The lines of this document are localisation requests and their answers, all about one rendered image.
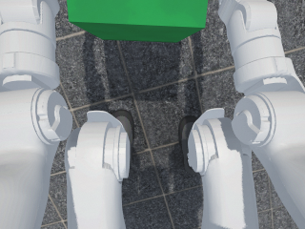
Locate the robot left foot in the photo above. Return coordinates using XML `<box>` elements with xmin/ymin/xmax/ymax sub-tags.
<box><xmin>112</xmin><ymin>109</ymin><xmax>134</xmax><ymax>167</ymax></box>

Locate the right robot forearm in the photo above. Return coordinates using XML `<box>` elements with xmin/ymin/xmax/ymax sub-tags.
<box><xmin>218</xmin><ymin>0</ymin><xmax>305</xmax><ymax>95</ymax></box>

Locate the left robot upper arm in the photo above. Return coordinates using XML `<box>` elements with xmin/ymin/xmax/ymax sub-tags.
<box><xmin>0</xmin><ymin>87</ymin><xmax>73</xmax><ymax>229</ymax></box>

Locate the carton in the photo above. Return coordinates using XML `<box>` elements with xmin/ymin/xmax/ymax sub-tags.
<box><xmin>67</xmin><ymin>0</ymin><xmax>208</xmax><ymax>43</ymax></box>

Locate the right robot upper arm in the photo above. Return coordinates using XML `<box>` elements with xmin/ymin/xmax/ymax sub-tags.
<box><xmin>231</xmin><ymin>91</ymin><xmax>305</xmax><ymax>229</ymax></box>

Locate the left robot forearm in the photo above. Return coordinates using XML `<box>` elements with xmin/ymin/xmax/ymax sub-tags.
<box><xmin>0</xmin><ymin>0</ymin><xmax>60</xmax><ymax>93</ymax></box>

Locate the robot foot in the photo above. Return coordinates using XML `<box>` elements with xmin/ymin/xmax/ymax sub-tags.
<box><xmin>112</xmin><ymin>109</ymin><xmax>134</xmax><ymax>167</ymax></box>
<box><xmin>178</xmin><ymin>115</ymin><xmax>199</xmax><ymax>175</ymax></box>

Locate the robot right foot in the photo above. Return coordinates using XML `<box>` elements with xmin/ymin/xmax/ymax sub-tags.
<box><xmin>178</xmin><ymin>115</ymin><xmax>199</xmax><ymax>175</ymax></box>

